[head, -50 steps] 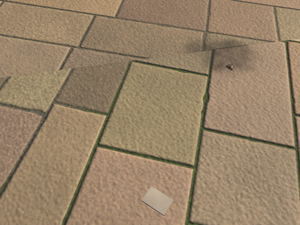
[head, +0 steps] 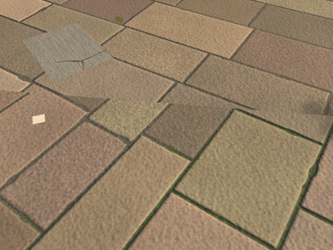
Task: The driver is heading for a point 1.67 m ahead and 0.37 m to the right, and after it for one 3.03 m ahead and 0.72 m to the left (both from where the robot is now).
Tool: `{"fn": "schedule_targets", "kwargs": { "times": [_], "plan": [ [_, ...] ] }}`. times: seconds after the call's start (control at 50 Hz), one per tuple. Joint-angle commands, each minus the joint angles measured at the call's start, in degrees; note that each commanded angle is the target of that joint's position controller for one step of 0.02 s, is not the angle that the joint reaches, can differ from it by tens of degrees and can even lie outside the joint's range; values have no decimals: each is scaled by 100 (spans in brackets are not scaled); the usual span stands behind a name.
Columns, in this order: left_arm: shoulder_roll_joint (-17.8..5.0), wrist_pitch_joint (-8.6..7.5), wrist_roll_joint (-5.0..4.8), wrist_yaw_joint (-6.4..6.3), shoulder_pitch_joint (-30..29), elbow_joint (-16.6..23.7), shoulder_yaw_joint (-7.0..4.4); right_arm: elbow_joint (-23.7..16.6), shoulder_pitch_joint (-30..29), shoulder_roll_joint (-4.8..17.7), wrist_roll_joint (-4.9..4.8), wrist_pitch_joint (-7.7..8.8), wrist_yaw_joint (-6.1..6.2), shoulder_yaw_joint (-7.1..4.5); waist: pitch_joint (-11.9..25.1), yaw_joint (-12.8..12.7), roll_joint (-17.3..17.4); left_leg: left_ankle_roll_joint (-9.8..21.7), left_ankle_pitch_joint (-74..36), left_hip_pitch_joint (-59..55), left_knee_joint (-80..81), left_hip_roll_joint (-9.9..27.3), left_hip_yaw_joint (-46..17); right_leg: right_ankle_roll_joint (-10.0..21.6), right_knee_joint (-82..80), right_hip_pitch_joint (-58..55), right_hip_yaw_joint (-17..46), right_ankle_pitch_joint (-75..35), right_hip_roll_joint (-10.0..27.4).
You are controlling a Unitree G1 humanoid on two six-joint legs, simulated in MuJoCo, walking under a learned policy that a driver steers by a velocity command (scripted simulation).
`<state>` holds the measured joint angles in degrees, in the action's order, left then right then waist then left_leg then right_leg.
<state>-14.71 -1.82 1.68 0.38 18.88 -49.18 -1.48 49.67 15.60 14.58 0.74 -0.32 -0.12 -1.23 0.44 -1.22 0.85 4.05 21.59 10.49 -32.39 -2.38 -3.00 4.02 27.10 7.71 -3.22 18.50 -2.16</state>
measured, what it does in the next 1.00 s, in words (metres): walks ahead: left foot, then right foot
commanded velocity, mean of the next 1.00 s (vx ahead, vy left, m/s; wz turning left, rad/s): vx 0.46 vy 0.00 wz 0.01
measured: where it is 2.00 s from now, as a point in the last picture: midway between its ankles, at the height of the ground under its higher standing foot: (184, 160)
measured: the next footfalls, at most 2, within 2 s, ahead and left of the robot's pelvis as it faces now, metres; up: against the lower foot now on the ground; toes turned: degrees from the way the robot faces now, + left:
left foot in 0.38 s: +0.32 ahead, +0.11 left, +0.00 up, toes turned +3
right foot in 0.96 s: +0.64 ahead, -0.06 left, +0.00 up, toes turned -4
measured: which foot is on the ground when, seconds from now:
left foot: up 0.00-0.36, down 0.38-0.98, up 1.00-1.00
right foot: down 0.00-0.40, up 0.42-0.94, down 0.96-1.00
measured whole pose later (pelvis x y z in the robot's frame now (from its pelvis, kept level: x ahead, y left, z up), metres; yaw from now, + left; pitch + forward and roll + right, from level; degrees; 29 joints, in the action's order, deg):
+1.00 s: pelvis +0.50 +0.01 -0.01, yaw +0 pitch +1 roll +1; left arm -11.9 -4.4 2.6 0.9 1.6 -47.9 -1.7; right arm 59.7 25.9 11.8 0.3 4.2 0.4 -1.3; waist -4.1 2.8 0.3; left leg 3.8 25.6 2.3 -43.4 -1.8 2.2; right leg 6.0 32.3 25.6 -6.0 6.5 -0.9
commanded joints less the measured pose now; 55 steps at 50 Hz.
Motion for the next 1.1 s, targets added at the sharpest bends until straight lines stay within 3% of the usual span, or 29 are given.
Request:
{"fn": "schedule_targets", "kwargs": {
  "times": [0.02,0.04,0.08,0.18,0.22,0.28,0.32,0.36,0.38,0.4,0.42,0.44,0.46,0.48,0.5,0.56,0.62,0.72,0.84,0.9,0.92,0.94,0.96,0.98,1.0,1.02,1.04,1.06,1.1],
  "plan": [
    [-1038,-129,-4,-17,1421,-280,-308,-924,-1537,670,133,288,-40,-158,-1099,-598,-711,110,620,3550,-1645,137,175,1186,-2003,-1686,3473,1100,2445],
    [-876,-155,4,-8,1180,-216,-267,-794,-1246,618,110,304,-76,-160,-980,-365,-414,109,355,3476,-1998,276,65,1128,-1955,-1650,3125,778,2263],
    [-711,-220,4,-5,784,-154,-218,-642,-963,542,86,313,-181,-149,-795,-111,-495,86,-211,3314,-2267,475,147,892,-2096,-1555,2342,131,1848],
    [-499,-305,-99,20,1028,-462,-128,-838,-1530,310,156,249,-286,-50,-715,-150,-563,-169,-1075,3140,-1914,473,686,704,-1978,-1208,1003,-2514,1286],
    [-554,-311,-87,11,1080,-550,-124,-984,-1903,217,125,253,-305,17,-768,-222,-666,-191,-1385,2748,-1233,426,816,655,-1981,-928,759,-2816,1201],
    [-697,-315,-78,-11,1123,-680,-142,-1058,-2045,318,96,234,-267,15,-822,-197,-804,-41,-1530,2059,-476,308,908,601,-1968,-810,657,-3272,1363],
    [-767,-310,-94,-35,980,-718,-145,-964,-1711,445,106,245,-200,-44,-676,32,-782,148,-1425,1473,-228,158,928,499,-1520,-935,550,-4409,1474],
    [-857,-258,-93,-54,803,-730,-163,-509,-409,626,118,309,-109,-169,31,613,-661,356,-1344,70,191,-155,991,315,33,-953,311,-5556,1334],
    [-798,-242,-100,-55,814,-701,-139,-212,458,825,184,361,-47,-266,505,923,-521,486,-1207,-1178,301,94,712,229,1241,-232,186,-4762,1119],
    [-323,-233,-168,-22,1059,-487,-24,-118,1222,1372,323,387,23,-408,1276,991,478,868,189,-2570,626,1755,-1423,74,3284,1194,-65,-2189,606],
    [-254,-229,-204,-7,1314,-483,-55,-72,1208,1510,173,331,-20,-441,1716,749,1189,1369,802,-2761,1825,2657,-4058,36,4728,2303,441,1055,-267],
    [-626,-213,-91,-17,834,-378,-159,-124,523,1279,12,311,-36,-417,752,507,622,1260,1127,-1940,1978,2424,-3463,133,4990,2758,802,650,159],
    [-604,-246,-79,25,446,-293,-157,-205,28,850,-12,347,-52,-314,77,369,279,1165,800,-1100,2094,2196,-2596,171,4724,2763,711,159,414],
    [-445,-257,-87,50,338,-294,-134,-171,-158,605,11,404,-69,-248,-239,190,149,994,149,-502,2291,1890,-1968,178,4316,2528,659,-88,616],
    [-375,-205,-28,70,375,-312,-128,-98,-173,483,8,461,-55,-207,-311,28,239,863,-397,-124,2378,1658,-1531,137,4016,2222,658,-165,741],
    [-201,-48,34,159,395,-377,-109,116,122,403,2,606,-50,-177,-273,-122,224,861,-1349,131,2588,1433,-857,8,3692,2000,503,-374,802],
    [-228,11,38,192,-373,-142,-124,291,471,470,-19,632,-42,-191,-543,-19,159,882,-1374,-84,2865,1350,-566,-153,3160,2744,360,-972,942],
    [-119,-25,8,210,-1497,219,-76,518,1005,439,-41,615,-25,-156,-664,258,124,745,-2271,-594,2802,1177,-129,-327,1852,3127,100,-1855,850],
    [-103,-88,-8,189,-2353,549,-30,806,1539,461,44,581,70,-135,-720,499,227,741,-3620,-1643,2358,1392,7,-128,800,3096,-116,-1749,563],
    [-195,-157,-19,143,-2040,518,-78,850,1346,571,79,559,123,-160,-542,232,333,618,-5224,-1917,1697,1482,135,148,422,2357,-232,-1099,272],
    [-289,-184,-16,95,-1533,362,-132,859,1265,637,91,548,127,-178,-260,10,393,540,-6011,-1908,1095,1447,194,262,314,1696,-290,-892,72],
    [-396,-233,8,39,-618,55,-204,857,1163,662,69,524,115,-182,222,-381,300,436,-6163,-1700,82,1282,352,410,-55,619,-360,-1094,-79],
    [-697,-282,132,-33,404,-223,-317,755,1102,569,11,539,102,-142,832,-760,126,344,-4850,-640,-1281,1091,466,655,-69,-958,297,-1016,570],
    [-1373,-272,261,-74,1052,-295,-504,573,1651,-34,-231,552,26,-16,1727,-620,-1143,28,-1550,1473,-3643,154,847,1412,-295,-2780,3049,-459,2412],
    [-1180,-198,25,6,769,-318,-480,667,1545,401,-93,547,45,-158,1782,-525,-773,110,669,2172,-4435,-162,55,1549,-988,-2605,4278,-603,2606],
    [-942,-184,-89,23,81,-247,-417,512,1051,477,-37,542,46,-212,749,-215,-525,155,187,2524,-4456,223,-94,1354,-1090,-1719,3257,-427,2367],
    [-543,-220,-92,50,-313,-187,-322,447,754,380,-14,575,21,-183,202,-109,-265,160,-212,2449,-4130,441,-55,1196,-1345,-915,2591,-742,2131],
    [-338,-259,-81,46,-474,-214,-263,455,653,266,13,539,3,-186,-106,59,-259,151,-404,2250,-3782,616,-8,978,-1533,-384,2067,-1001,1836],
    [-132,-332,-86,19,-413,-375,-192,515,799,88,144,381,-71,-163,-216,293,-417,36,-586,1775,-3395,729,71,775,-1753,198,1430,-1523,1496]
  ]
}}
